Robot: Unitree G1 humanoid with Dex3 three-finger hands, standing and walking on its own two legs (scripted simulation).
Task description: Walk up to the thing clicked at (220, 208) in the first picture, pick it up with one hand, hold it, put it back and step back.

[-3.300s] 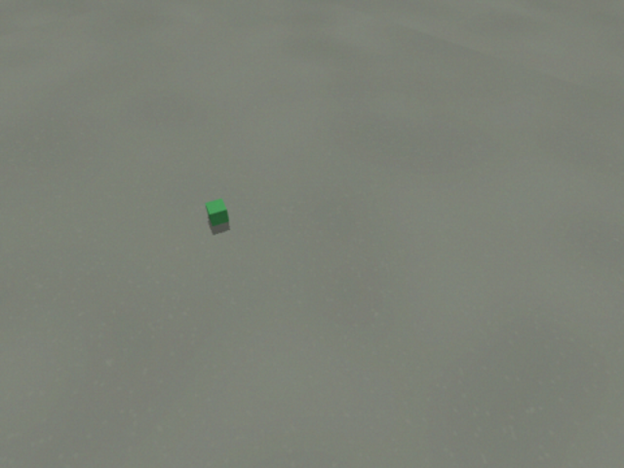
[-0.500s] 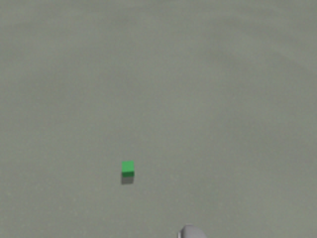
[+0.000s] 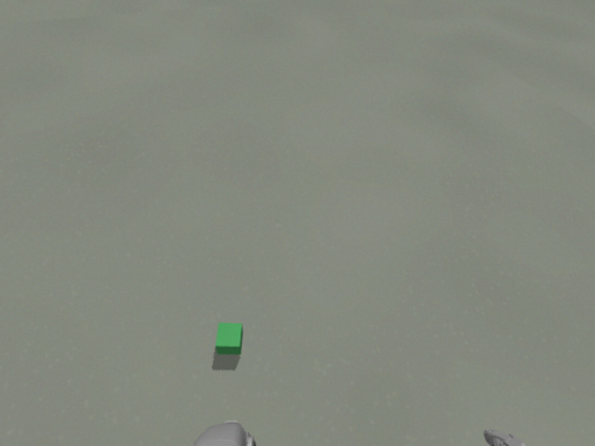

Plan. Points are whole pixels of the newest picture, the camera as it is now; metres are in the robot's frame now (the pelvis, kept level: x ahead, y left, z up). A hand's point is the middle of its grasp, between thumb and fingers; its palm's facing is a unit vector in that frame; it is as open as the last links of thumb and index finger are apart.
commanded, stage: walk up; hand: left
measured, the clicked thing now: (229, 338) +0.50 +0.18 -0.71
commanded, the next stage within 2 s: none
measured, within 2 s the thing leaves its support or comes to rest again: neither
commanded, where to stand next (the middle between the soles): +0.12 -0.02 m, yaw +0 degrees
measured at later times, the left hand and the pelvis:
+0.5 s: hand out of the picture +0.08 +0.22 -0.12, palm faces -0.01 -0.88 -0.48, open 7.4 cm; pelvis +0.03 -0.06 +0.00, yaw +2 degrees
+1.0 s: hand out of the picture +0.09 +0.24 -0.15, palm faces +0.02 -0.93 -0.36, open 7.4 cm; pelvis +0.04 -0.02 +0.00, yaw +4 degrees
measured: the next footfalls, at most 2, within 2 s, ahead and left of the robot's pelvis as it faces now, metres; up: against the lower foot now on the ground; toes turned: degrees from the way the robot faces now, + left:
right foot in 0.32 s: +0.15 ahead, -0.15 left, +0.00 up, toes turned +2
left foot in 0.68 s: +0.06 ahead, +0.10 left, +0.00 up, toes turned +4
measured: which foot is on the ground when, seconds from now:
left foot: down 0.00-0.34, up 0.36-0.66, down 0.68-1.00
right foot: down 0.00-0.00, up 0.02-0.30, down 0.32-1.00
